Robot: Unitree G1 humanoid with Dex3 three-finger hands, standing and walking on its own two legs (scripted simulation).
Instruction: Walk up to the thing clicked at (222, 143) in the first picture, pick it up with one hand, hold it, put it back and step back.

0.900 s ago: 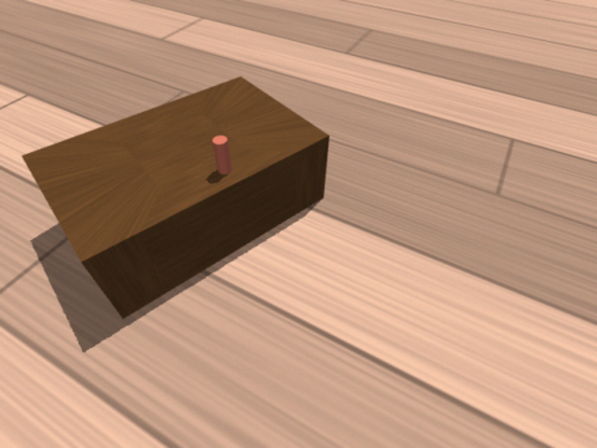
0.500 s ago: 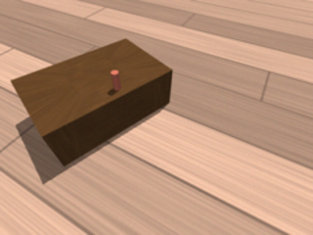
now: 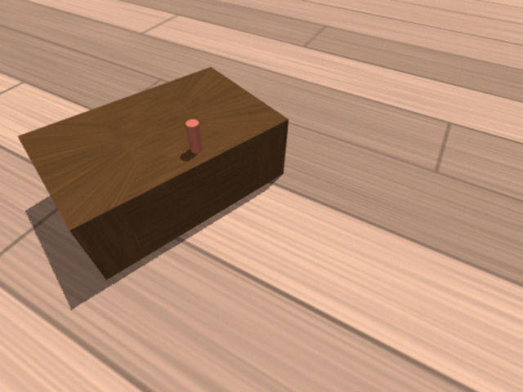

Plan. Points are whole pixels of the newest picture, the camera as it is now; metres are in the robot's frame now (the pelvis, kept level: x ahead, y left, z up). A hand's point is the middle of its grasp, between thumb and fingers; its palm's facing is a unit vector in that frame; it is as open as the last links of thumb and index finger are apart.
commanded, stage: stand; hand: right
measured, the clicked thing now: (194, 136) +1.12 +0.24 -0.36
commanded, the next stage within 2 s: walk up in 0.22 s
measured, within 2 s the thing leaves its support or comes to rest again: neither
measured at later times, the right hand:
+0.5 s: hand (405, 383) +0.17 -0.24 -0.13, palm faces -0.21 +0.88 -0.42, open 7.4 cm
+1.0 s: hand (331, 282) +0.37 -0.15 -0.16, palm faces -0.39 +0.84 -0.39, open 7.4 cm
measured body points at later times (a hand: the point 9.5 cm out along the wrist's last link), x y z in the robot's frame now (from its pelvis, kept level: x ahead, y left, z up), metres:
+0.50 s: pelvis +0.04 +0.04 -0.01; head +0.05 +0.07 +0.43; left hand +0.05 +0.39 -0.14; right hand +0.18 -0.28 -0.10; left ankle +0.11 +0.21 -0.73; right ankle +0.00 -0.12 -0.75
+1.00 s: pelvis +0.26 +0.09 -0.03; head +0.27 +0.10 +0.42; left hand +0.22 +0.44 -0.13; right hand +0.39 -0.20 -0.14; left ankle +0.12 +0.22 -0.75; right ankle +0.40 +0.01 -0.75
